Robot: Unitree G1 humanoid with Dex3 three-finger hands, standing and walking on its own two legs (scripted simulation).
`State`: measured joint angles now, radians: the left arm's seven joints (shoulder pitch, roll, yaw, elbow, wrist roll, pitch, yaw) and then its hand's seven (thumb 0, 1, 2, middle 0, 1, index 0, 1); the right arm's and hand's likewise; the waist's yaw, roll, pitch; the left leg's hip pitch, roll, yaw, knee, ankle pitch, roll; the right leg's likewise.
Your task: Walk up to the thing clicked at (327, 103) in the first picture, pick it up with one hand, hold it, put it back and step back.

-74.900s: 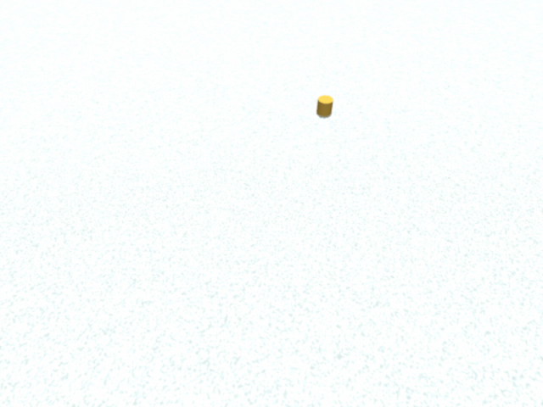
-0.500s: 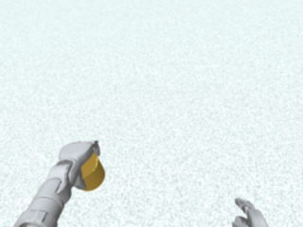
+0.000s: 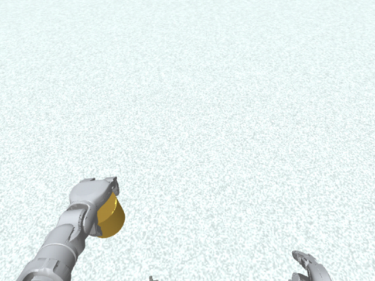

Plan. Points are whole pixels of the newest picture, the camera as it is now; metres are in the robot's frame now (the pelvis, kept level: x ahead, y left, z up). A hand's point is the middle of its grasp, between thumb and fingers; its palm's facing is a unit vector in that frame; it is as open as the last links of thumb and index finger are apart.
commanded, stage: crouch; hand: left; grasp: from above
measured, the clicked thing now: (104, 207) +0.33 +0.22 -0.11
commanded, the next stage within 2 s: lower in 1.78 s
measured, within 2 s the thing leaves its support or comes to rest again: neither
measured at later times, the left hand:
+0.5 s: hand (115, 210) +0.40 +0.25 -0.30, palm faces -0.41 +0.02 -0.91, open 11.8 cm
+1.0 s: hand (124, 218) +0.44 +0.27 -0.49, palm faces -0.44 -0.02 -0.90, open 11.7 cm
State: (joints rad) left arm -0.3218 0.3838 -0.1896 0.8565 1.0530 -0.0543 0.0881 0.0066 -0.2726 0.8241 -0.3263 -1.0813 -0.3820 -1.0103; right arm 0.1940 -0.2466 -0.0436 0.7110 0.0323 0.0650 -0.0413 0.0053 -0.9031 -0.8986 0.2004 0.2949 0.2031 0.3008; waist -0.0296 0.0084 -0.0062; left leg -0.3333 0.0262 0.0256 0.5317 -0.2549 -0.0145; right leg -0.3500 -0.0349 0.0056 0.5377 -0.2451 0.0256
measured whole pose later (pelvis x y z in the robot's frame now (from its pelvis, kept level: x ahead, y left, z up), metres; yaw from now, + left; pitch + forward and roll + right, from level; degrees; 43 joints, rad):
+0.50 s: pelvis -0.05 +0.01 -0.18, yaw -1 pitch +31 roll -3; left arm -0.80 0.53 -0.03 1.28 1.17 -0.05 0.34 0.00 -0.27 0.82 -0.29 -1.13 -0.36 -1.07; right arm 0.26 -0.24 -0.05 0.74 -0.05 0.00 -0.02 0.00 -0.91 -0.90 0.20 0.29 0.20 0.30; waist -0.19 0.02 -0.17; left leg -1.52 0.04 -0.03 1.55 -0.58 0.00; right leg -1.49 -0.02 -0.01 1.49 -0.54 0.04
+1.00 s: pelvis -0.06 +0.01 -0.33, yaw -3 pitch +40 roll -7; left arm -0.99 0.73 0.11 1.34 1.29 -0.19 0.31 -0.01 -0.28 0.74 -0.39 -1.04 -0.46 -0.97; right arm 0.18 -0.26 0.02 0.71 -0.11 -0.04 0.09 0.00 -0.92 -0.91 0.20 0.29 0.20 0.30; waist -0.25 0.00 -0.11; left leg -2.06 0.02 -0.10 2.07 -0.70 -0.01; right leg -2.01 -0.03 -0.04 1.99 -0.67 0.04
